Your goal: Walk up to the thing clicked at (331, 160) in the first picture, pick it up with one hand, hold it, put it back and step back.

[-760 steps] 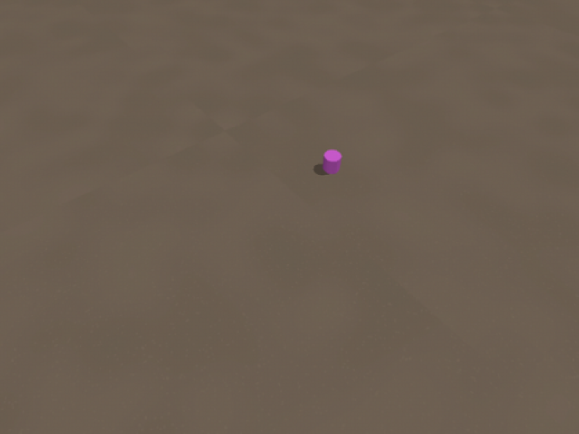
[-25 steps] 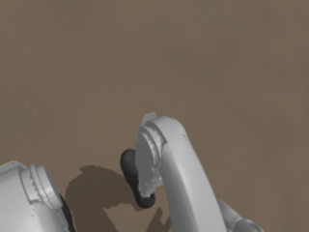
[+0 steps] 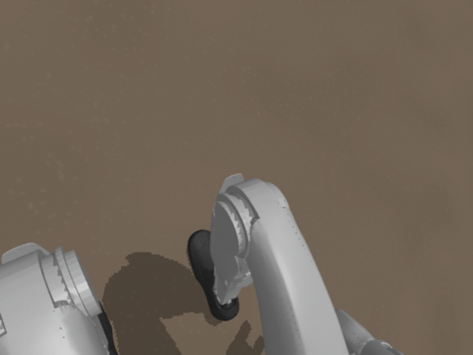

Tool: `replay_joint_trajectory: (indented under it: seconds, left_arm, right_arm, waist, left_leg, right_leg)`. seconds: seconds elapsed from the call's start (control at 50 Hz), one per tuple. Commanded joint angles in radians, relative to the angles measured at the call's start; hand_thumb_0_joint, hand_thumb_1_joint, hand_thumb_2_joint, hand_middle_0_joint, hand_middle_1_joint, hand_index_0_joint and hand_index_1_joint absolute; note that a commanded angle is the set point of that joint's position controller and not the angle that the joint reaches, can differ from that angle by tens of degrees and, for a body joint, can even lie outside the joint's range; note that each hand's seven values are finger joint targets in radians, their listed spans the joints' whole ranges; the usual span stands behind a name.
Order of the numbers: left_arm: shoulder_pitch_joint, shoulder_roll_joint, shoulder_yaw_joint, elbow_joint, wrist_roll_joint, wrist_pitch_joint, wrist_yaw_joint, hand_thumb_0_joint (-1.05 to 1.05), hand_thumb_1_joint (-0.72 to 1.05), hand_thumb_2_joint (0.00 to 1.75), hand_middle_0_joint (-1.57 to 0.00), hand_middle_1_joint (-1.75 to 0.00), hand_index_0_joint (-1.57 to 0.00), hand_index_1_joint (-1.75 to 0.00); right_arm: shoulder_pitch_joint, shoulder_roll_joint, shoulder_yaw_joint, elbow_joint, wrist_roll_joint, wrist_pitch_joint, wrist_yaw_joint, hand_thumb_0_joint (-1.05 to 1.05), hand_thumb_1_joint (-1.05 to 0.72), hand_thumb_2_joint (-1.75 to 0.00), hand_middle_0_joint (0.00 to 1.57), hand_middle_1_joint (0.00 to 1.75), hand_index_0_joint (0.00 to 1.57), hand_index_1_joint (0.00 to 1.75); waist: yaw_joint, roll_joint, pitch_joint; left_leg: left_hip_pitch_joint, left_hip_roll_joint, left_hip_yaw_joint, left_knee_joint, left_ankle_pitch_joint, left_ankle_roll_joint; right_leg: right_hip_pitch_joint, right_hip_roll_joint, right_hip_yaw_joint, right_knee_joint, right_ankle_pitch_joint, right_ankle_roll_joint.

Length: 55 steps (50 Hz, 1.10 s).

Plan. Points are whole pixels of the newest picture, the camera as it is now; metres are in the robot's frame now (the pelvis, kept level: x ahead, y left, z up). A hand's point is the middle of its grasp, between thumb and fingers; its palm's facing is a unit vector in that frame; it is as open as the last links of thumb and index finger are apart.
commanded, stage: settle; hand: left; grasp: from above
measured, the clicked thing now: out of the picture +0.46 +0.34 -0.26
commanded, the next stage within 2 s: lift in 0.64 s
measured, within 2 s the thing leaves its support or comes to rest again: leaves its support in 0.22 s
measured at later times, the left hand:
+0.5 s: hand out of the picture +0.44 +0.34 -0.16, palm faces -0.47 -0.12 -0.87, open 10.9 cm
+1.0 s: hand out of the picture +0.43 +0.34 -0.11, palm faces -0.47 -0.15 -0.87, open 10.9 cm
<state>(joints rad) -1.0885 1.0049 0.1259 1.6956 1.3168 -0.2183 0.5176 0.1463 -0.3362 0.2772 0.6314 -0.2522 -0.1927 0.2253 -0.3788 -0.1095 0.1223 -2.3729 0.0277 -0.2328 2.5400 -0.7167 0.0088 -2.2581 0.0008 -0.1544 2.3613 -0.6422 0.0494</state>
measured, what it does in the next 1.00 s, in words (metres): rises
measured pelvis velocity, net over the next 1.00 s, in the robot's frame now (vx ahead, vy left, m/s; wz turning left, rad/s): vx -0.01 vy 0.00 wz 0.10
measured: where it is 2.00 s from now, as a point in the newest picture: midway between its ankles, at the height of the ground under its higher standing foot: (165, 323)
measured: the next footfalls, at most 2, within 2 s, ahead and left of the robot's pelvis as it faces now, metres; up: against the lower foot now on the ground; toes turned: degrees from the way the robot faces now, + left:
none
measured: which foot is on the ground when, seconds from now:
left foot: down 0.00-1.00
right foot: down 0.00-1.00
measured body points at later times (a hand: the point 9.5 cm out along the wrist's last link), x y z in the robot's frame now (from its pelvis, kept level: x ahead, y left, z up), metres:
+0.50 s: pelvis +0.01 +0.00 +0.03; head +0.26 +0.10 +0.39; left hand +0.46 +0.34 -0.11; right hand +0.11 -0.27 -0.06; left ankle +0.06 +0.12 -0.27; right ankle +0.12 -0.12 -0.27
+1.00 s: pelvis -0.01 +0.00 +0.06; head +0.23 +0.09 +0.43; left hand +0.45 +0.34 -0.06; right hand +0.06 -0.27 -0.04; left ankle +0.06 +0.12 -0.27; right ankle +0.12 -0.12 -0.27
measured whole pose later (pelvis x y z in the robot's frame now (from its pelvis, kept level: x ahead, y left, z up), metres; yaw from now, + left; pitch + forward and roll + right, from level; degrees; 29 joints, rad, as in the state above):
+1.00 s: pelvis -0.01 +0.00 +0.06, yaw +6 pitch +36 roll -9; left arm -0.88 0.76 0.09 1.19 1.17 -0.14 0.17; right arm 0.21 -0.28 0.06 0.65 -0.09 0.01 0.12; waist -0.26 0.00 -0.05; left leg -2.27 0.02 -0.11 2.31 -0.67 0.02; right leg -2.19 -0.03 -0.07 2.21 -0.64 0.04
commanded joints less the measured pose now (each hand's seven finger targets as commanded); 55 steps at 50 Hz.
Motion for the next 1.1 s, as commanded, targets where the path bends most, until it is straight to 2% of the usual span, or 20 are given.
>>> replay_joint_trajectory:
  seconds: [0.0,0.02,0.04,0.08,0.14,0.2,0.24,0.28,0.36,0.42,0.48,0.52,0.56,0.66,0.7,0.76,0.8,0.88,0.92,1.08]
  left_arm:
    - [-0.300,0.291,0.058,-0.303,-0.008,0.010,0.032,0.00,0.35,0.96,-0.74,-0.97,-0.76,-0.95]
    - [-0.261,0.313,0.090,-0.324,-0.013,0.013,0.030,0.00,0.35,0.96,-0.75,-0.95,-0.76,-0.94]
    - [-0.251,0.265,0.062,-0.348,-0.016,0.016,0.019,0.00,0.36,0.93,-0.76,-0.94,-0.77,-0.92]
    - [-0.274,0.242,0.061,-0.468,-0.039,0.017,0.007,0.00,0.35,0.93,-0.74,-0.94,-0.76,-0.92]
    - [-0.218,0.246,0.090,-0.582,-0.068,0.037,-0.008,0.00,0.39,0.88,-0.75,-0.92,-0.78,-0.90]
    - [-0.218,0.179,0.069,-0.594,-0.089,0.064,-0.041,0.00,0.49,0.84,-0.82,-0.88,-0.85,-0.85]
    - [-0.245,0.158,0.051,-0.633,-0.097,0.070,-0.070,0.00,0.53,0.87,-0.88,-0.86,-0.90,-0.84]
    - [-0.239,0.157,0.050,-0.695,-0.101,0.075,-0.092,0.00,0.60,0.90,-0.93,-0.86,-0.95,-0.84]
    - [-0.245,0.098,0.013,-0.696,-0.123,0.088,-0.145,0.00,0.74,0.98,-1.06,-0.88,-1.08,-0.86]
    - [-0.251,0.110,0.017,-0.651,-0.123,0.089,-0.177,0.00,0.78,1.02,-1.10,-0.87,-1.11,-0.86]
    - [-0.262,0.063,-0.019,-0.631,-0.124,0.081,-0.211,0.00,0.81,1.04,-1.13,-0.88,-1.14,-0.88]
    - [-0.259,0.105,0.011,-0.632,-0.126,0.073,-0.220,0.00,0.83,1.05,-1.14,-0.88,-1.15,-0.88]
    - [-0.278,0.080,-0.011,-0.623,-0.126,0.062,-0.237,0.00,0.82,1.07,-1.15,-0.88,-1.15,-0.88]
    - [-0.295,0.140,0.023,-0.647,-0.118,0.038,-0.244,0.00,0.84,1.09,-1.17,-0.88,-1.17,-0.89]
    - [-0.296,0.131,0.018,-0.639,-0.120,0.035,-0.243,0.00,0.83,1.05,-1.15,-0.86,-1.15,-0.86]
    - [-0.271,0.158,0.039,-0.669,-0.122,0.037,-0.241,0.00,0.73,0.95,-1.11,-0.85,-1.12,-0.84]
    - [-0.280,0.158,0.038,-0.708,-0.131,0.045,-0.246,0.00,0.74,1.01,-1.09,-0.87,-1.10,-0.86]
    - [-0.260,0.132,0.030,-0.747,-0.161,0.073,-0.269,0.00,0.74,1.03,-1.09,-0.86,-1.09,-0.86]
    - [-0.206,0.145,0.041,-0.764,-0.168,0.089,-0.284,0.00,0.72,1.04,-1.08,-0.86,-1.08,-0.86]
    - [-0.101,0.079,0.027,-0.943,-0.216,0.113,-0.336,0.00,0.69,1.05,-1.07,-0.84,-1.06,-0.85]
  right_arm:
    - [0.201,-0.331,-0.139,0.011,0.012,0.007,-0.004,0.00,-0.91,-0.90,0.20,0.30,0.20,0.30]
    - [0.209,-0.328,-0.150,0.019,0.017,0.011,-0.003,0.00,-0.91,-0.90,0.20,0.30,0.20,0.30]
    - [0.197,-0.316,-0.159,0.009,0.024,0.012,0.002,0.00,-0.91,-0.90,0.20,0.30,0.20,0.30]
    - [0.206,-0.310,-0.180,0.016,0.038,0.018,0.004,0.00,-0.91,-0.90,0.20,0.30,0.20,0.30]
    - [0.206,-0.290,-0.223,0.017,0.068,0.034,0.007,0.00,-0.90,-0.90,0.20,0.30,0.20,0.30]
    - [0.225,-0.275,-0.248,0.040,0.087,0.054,0.010,0.00,-0.90,-0.90,0.20,0.30,0.20,0.30]
    - [0.224,-0.270,-0.262,0.037,0.101,0.068,0.004,0.00,-0.90,-0.90,0.20,0.30,0.20,0.30]
    - [0.225,-0.259,-0.270,0.030,0.110,0.084,-0.004,0.00,-0.90,-0.90,0.20,0.30,0.20,0.30]
    - [0.230,-0.239,-0.284,0.034,0.125,0.112,-0.023,0.00,-0.90,-0.90,0.20,0.30,0.20,0.30]
    - [0.233,-0.240,-0.283,0.033,0.127,0.127,-0.042,0.00,-0.90,-0.90,0.20,0.30,0.20,0.30]
    - [0.237,-0.221,-0.278,0.029,0.128,0.136,-0.057,0.00,-0.90,-0.90,0.20,0.30,0.20,0.30]
    - [0.236,-0.234,-0.279,0.017,0.133,0.145,-0.067,0.00,-0.90,-0.90,0.20,0.30,0.20,0.30]
    - [0.233,-0.223,-0.274,0.009,0.131,0.152,-0.075,0.00,-0.90,-0.90,0.20,0.30,0.20,0.30]
    - [0.235,-0.221,-0.270,-0.009,0.131,0.166,-0.091,0.00,-0.90,-0.90,0.20,0.30,0.20,0.30]
    - [0.232,-0.217,-0.273,-0.007,0.132,0.171,-0.096,0.00,-0.90,-0.90,0.20,0.30,0.20,0.30]
    - [0.236,-0.224,-0.282,-0.007,0.138,0.176,-0.104,0.00,-0.93,-0.91,0.20,0.30,0.20,0.30]
    - [0.240,-0.213,-0.289,-0.011,0.144,0.182,-0.106,0.00,-0.91,-0.91,0.20,0.30,0.20,0.30]
    - [0.254,-0.216,-0.306,0.003,0.161,0.191,-0.116,0.00,-0.91,-0.90,0.20,0.30,0.20,0.30]
    - [0.258,-0.215,-0.317,-0.003,0.172,0.198,-0.121,0.00,-0.92,-0.91,0.20,0.30,0.20,0.30]
    - [0.258,-0.197,-0.347,-0.027,0.201,0.214,-0.135,0.00,-0.91,-0.90,0.20,0.30,0.20,0.30]
  waist:
    - [-0.008,0.617,-0.723]
    - [0.019,0.628,-0.756]
    - [0.022,0.633,-0.751]
    - [0.042,0.672,-0.811]
    - [0.090,0.706,-0.923]
    - [0.078,0.664,-0.869]
    - [0.071,0.664,-0.905]
    - [0.094,0.658,-0.961]
    - [0.087,0.584,-0.961]
    - [0.087,0.531,-0.898]
    - [0.079,0.522,-0.903]
    - [0.092,0.498,-0.914]
    - [0.080,0.482,-0.893]
    - [0.096,0.478,-0.942]
    - [0.092,0.481,-0.905]
    - [0.123,0.529,-0.954]
    - [0.123,0.528,-1.004]
    - [0.134,0.561,-1.000]
    - [0.152,0.555,-1.026]
    - [0.174,0.516,-1.034]
  left_leg:
    - [0.579,0.005,0.108,-0.268,0.274,-0.012]
    - [0.594,0.004,0.110,-0.279,0.277,-0.015]
    - [0.586,0.003,0.120,-0.276,0.278,-0.015]
    - [0.620,-0.001,0.122,-0.296,0.296,-0.020]
    - [0.686,0.000,0.141,-0.310,0.340,-0.019]
    - [0.658,-0.006,0.155,-0.307,0.357,-0.016]
    - [0.687,-0.006,0.150,-0.318,0.357,-0.013]
    - [0.701,-0.012,0.157,-0.345,0.355,-0.011]
    - [0.701,-0.015,0.165,-0.369,0.346,-0.001]
    - [0.652,-0.023,0.175,-0.376,0.327,0.001]
    - [0.686,-0.019,0.173,-0.393,0.332,0.001]
    - [0.662,-0.026,0.180,-0.390,0.341,0.004]
    - [0.643,-0.023,0.179,-0.393,0.325,0.004]
    - [0.645,-0.023,0.185,-0.407,0.296,0.007]
    - [0.625,-0.025,0.188,-0.418,0.260,0.006]
    - [0.680,-0.027,0.190,-0.445,0.267,0.001]
    - [0.695,-0.023,0.192,-0.454,0.271,0.004]
    - [0.743,-0.026,0.188,-0.499,0.269,0.002]
    - [0.784,-0.027,0.185,-0.518,0.282,0.005]
    - [0.870,-0.025,0.170,-0.614,0.273,0.008]
  right_leg:
    - [0.338,0.046,-0.086,-0.175,0.266,-0.080]
    - [0.355,0.043,-0.082,-0.177,0.262,-0.084]
    - [0.343,0.044,-0.074,-0.176,0.261,-0.087]
    - [0.335,0.041,-0.075,-0.184,0.271,-0.093]
    - [0.355,0.037,-0.051,-0.182,0.307,-0.093]
    - [0.317,0.031,-0.040,-0.190,0.318,-0.095]
    - [0.301,0.032,-0.036,-0.200,0.308,-0.099]
    - [0.347,0.026,-0.028,-0.213,0.311,-0.096]
    - [0.363,0.027,-0.014,-0.247,0.305,-0.094]
    - [0.366,0.024,-0.009,-0.271,0.284,-0.096]
    - [0.385,0.024,-0.006,-0.285,0.278,-0.092]
    - [0.407,0.019,0.000,-0.293,0.292,-0.089]
    - [0.417,0.021,0.003,-0.300,0.278,-0.092]
    - [0.458,0.021,0.013,-0.312,0.255,-0.087]
    - [0.440,0.022,0.016,-0.322,0.222,-0.090]
    - [0.429,0.017,0.012,-0.320,0.220,-0.092]
    - [0.463,0.020,0.023,-0.325,0.227,-0.091]
    - [0.421,0.012,0.018,-0.339,0.219,-0.095]
    - [0.431,0.007,0.025,-0.353,0.224,-0.092]
    - [0.452,-0.001,0.049,-0.425,0.208,-0.088]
